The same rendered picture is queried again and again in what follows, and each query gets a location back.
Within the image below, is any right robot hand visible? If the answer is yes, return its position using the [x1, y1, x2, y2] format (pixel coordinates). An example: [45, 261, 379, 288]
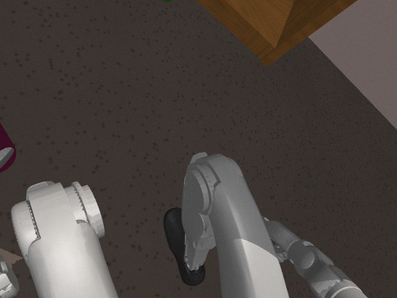
[262, 216, 301, 263]

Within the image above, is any left robot hand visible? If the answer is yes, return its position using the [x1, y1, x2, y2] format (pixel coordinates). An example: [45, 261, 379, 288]
[0, 147, 14, 169]

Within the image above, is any right robot arm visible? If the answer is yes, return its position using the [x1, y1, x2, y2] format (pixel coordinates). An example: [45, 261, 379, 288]
[287, 240, 368, 298]

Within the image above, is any bookshelf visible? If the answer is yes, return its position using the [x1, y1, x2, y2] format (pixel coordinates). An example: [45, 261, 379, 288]
[196, 0, 357, 67]

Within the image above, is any right robot foot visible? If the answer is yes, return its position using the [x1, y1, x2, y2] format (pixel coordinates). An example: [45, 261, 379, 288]
[163, 207, 205, 286]

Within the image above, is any left robot arm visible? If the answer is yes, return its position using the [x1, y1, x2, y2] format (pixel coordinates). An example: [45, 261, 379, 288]
[0, 255, 19, 298]

